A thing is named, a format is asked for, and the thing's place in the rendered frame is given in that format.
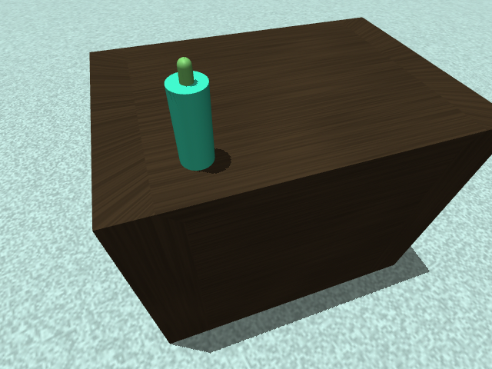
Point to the bottle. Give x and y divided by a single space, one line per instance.
189 102

